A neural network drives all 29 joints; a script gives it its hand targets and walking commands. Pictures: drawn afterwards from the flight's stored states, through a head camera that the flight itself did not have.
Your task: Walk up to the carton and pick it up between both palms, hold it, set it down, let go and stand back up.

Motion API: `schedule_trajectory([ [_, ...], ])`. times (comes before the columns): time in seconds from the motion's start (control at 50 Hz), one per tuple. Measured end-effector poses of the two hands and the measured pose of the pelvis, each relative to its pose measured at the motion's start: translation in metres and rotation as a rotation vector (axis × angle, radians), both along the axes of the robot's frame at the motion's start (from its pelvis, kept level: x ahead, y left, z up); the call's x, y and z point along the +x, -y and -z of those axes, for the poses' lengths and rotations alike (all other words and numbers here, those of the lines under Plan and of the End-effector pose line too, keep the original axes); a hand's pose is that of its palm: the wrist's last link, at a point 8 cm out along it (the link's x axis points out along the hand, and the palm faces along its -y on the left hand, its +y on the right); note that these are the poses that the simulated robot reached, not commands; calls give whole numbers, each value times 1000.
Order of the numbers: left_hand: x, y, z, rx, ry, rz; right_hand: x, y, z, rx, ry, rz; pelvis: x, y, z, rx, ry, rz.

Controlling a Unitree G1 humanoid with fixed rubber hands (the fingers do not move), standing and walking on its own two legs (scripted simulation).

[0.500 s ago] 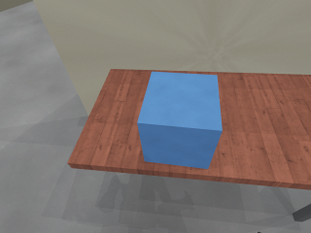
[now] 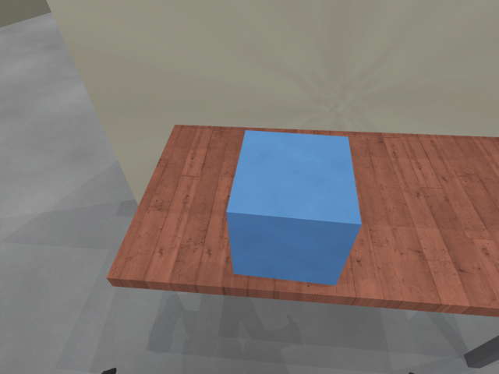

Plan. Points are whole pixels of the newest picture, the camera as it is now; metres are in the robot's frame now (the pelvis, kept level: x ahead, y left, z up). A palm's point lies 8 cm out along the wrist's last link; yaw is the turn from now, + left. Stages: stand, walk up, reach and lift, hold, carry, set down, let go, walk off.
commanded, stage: walk up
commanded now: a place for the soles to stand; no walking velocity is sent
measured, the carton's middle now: (289, 206) +0.51 -0.06 -0.08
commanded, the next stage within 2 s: reach and lift in 0.72 s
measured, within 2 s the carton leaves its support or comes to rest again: neither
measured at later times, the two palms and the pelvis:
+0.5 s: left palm out of the picture +0.09 +0.27 -0.09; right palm out of the picture +0.11 -0.26 -0.10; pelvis +0.01 +0.00 +0.00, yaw +1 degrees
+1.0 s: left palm (123, 351) +0.18 +0.23 -0.06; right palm out of the picture +0.16 -0.27 -0.08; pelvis +0.01 -0.02 +0.00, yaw -2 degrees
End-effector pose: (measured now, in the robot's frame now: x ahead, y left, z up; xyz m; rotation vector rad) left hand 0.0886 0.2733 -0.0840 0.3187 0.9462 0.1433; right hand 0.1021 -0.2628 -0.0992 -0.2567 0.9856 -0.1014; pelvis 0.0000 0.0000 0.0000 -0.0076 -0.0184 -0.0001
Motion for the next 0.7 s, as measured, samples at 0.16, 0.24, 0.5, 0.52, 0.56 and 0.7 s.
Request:
schedule_trajectory([
  [0.16, 4, -3, 1, 1, -4, -4, -2, -2, 1, 0, -11, 3, 3, -3, 0, 2, -1, -4],
  [0.24, 4, -3, 2, 0, -6, -7, 2, -2, 0, -1, -6, -1, 4, -3, 0, 3, -1, -5],
  [0.5, -1, 7, 5, -27, -32, -15, 12, -5, -2, 10, 13, -11, 9, 0, -2, 5, -3, -9],
  [0.52, -1, 8, 5, -27, -34, -17, 12, -5, -2, 10, 12, -11, 9, 1, -3, 5, -3, -9],
  [0.56, -2, 9, 6, -28, -37, -18, 13, -4, -2, 11, 10, -11, 10, 2, -3, 5, -3, -10],
  [0.7, -2, 11, 6, -27, -44, -24, 11, -1, 0, 8, -1, -9, 12, 4, -3, 5, -3, -13],
])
